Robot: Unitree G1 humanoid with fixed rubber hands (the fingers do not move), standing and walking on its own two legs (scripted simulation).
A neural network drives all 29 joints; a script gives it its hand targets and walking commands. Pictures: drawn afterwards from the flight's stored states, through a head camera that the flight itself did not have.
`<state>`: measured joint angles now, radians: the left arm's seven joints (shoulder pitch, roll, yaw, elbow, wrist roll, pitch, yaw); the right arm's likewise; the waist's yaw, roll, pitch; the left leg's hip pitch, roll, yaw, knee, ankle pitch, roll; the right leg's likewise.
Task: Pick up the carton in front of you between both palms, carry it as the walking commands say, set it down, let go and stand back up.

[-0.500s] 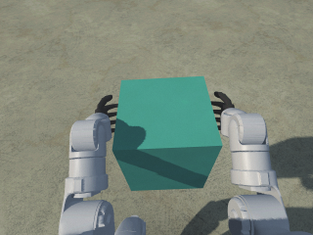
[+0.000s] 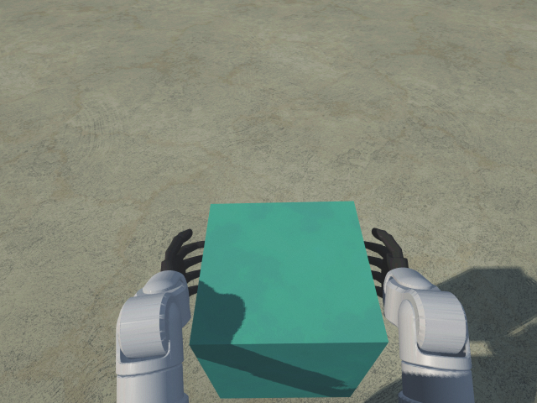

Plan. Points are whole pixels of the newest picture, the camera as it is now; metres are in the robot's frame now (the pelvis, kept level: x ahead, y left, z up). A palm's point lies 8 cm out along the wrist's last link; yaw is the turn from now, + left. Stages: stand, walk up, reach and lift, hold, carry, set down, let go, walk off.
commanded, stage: carry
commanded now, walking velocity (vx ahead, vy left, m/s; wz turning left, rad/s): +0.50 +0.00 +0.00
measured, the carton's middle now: (283, 304) +0.26 +0.00 +0.00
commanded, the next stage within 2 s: none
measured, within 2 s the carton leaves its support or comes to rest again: neither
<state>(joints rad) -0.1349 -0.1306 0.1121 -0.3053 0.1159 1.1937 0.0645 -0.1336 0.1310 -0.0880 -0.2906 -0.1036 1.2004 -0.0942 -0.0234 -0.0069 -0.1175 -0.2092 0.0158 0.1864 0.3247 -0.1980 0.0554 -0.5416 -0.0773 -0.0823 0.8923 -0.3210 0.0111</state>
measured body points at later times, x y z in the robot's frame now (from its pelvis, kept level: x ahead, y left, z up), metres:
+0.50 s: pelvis +0.30 -0.05 +0.00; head +0.29 -0.07 +0.45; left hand +0.55 +0.12 +0.07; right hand +0.58 -0.18 +0.06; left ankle +0.35 +0.10 -0.69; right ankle +0.29 -0.13 -0.75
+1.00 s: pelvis +0.61 +0.01 +0.00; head +0.61 +0.02 +0.45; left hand +0.89 +0.16 +0.08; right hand +0.88 -0.15 +0.08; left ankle +0.56 +0.09 -0.75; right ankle +0.70 -0.14 -0.70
